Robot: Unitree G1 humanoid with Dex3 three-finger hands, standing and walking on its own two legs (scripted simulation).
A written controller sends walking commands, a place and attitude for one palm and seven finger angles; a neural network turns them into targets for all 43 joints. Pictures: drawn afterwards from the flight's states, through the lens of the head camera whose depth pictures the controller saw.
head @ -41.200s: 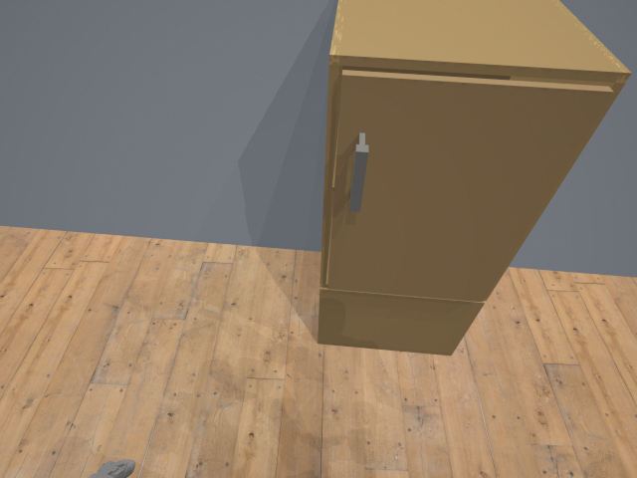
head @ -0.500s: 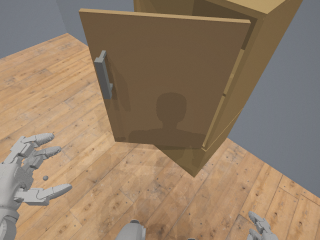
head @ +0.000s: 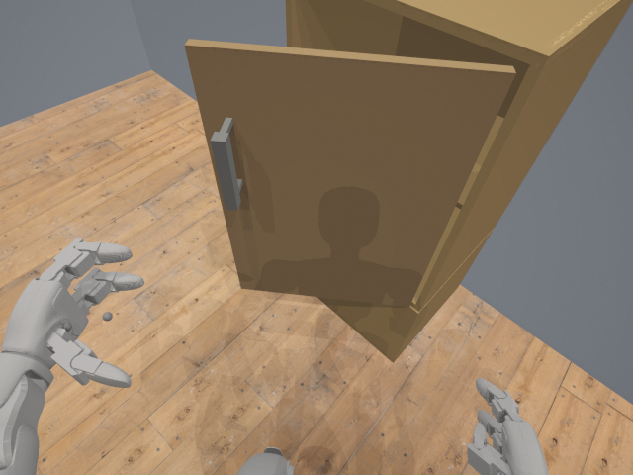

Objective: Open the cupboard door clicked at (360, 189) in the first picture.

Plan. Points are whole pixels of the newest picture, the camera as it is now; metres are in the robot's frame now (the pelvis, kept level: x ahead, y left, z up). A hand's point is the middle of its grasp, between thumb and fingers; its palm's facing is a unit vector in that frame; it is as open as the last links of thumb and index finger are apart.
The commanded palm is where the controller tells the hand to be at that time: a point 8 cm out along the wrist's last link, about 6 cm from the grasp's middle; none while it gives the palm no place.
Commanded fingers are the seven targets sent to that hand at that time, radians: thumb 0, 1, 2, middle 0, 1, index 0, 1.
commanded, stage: raise the hand with hooked fingers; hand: left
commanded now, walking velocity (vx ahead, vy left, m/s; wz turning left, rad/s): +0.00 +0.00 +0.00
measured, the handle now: (230, 165) +0.53 +0.18 +0.07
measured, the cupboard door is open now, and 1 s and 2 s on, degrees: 38 38 38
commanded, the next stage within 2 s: move the hooked fingers beside the handle in 0.64 s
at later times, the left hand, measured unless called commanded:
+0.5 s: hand (109, 299) +0.28 +0.26 +0.09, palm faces +0.00 -1.00 -0.03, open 14.0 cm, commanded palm +0.25 +0.31 +0.10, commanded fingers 0.00 -0.50 0.30 -0.30 -1.20 -0.30 -1.20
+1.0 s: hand (135, 271) +0.32 +0.25 +0.09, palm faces -0.04 -1.00 -0.03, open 14.0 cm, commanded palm +0.30 +0.30 +0.10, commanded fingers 0.00 -0.50 0.30 -0.30 -1.20 -0.30 -1.20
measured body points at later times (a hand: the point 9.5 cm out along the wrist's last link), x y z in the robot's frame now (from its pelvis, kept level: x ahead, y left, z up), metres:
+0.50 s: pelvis -0.01 -0.01 +0.01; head +0.02 +0.00 +0.46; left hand +0.27 +0.31 +0.10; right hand +0.13 -0.27 -0.07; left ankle +0.06 +0.09 -0.69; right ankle -0.03 -0.13 -0.69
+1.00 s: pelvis +0.00 -0.02 +0.01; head +0.04 -0.01 +0.45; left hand +0.31 +0.30 +0.10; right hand +0.15 -0.27 -0.07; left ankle +0.06 +0.09 -0.69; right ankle -0.03 -0.13 -0.69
